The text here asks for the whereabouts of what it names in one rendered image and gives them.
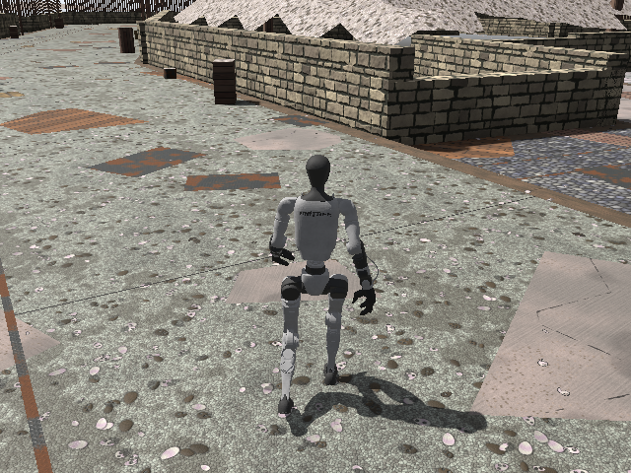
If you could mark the right robot upper arm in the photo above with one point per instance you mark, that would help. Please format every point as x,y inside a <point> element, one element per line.
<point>348,209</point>

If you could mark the right robot hand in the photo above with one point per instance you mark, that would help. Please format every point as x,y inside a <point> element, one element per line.
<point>369,302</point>

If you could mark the right robot forearm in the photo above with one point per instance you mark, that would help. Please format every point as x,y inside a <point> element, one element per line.
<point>362,269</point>

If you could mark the left robot hand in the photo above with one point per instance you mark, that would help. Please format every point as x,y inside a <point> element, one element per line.
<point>286,254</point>

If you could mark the left robot upper arm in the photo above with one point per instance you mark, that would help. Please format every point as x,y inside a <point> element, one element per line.
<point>285,207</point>

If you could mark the left robot forearm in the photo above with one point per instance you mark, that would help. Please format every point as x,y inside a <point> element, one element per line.
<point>276,252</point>

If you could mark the right robot thigh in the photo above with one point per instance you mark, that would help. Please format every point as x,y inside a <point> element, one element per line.
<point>337,292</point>

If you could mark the robot left shin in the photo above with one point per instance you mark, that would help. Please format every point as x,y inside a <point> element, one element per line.
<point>287,366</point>

